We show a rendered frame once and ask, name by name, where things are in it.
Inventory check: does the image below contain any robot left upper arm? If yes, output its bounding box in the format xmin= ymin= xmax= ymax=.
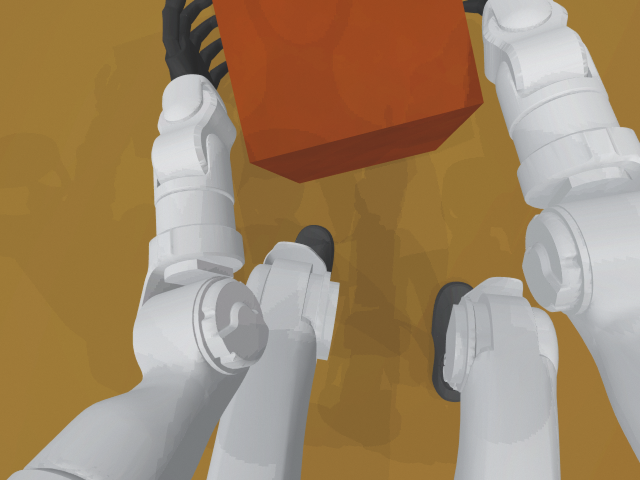
xmin=7 ymin=276 xmax=269 ymax=480

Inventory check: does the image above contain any left robot thigh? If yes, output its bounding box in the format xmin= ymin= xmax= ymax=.
xmin=206 ymin=258 xmax=340 ymax=480

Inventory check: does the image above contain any robot left hand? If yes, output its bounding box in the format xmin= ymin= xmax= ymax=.
xmin=162 ymin=0 xmax=228 ymax=90

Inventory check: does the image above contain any right robot forearm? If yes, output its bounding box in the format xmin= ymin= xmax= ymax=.
xmin=482 ymin=0 xmax=640 ymax=209

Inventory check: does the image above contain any carton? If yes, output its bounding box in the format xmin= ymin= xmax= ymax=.
xmin=212 ymin=0 xmax=484 ymax=183

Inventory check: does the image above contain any robot left foot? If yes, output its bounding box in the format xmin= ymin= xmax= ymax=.
xmin=295 ymin=225 xmax=334 ymax=278

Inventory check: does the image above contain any robot right upper arm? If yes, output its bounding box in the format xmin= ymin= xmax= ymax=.
xmin=522 ymin=191 xmax=640 ymax=462

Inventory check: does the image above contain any left robot forearm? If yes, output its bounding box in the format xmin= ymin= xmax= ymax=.
xmin=137 ymin=74 xmax=245 ymax=315

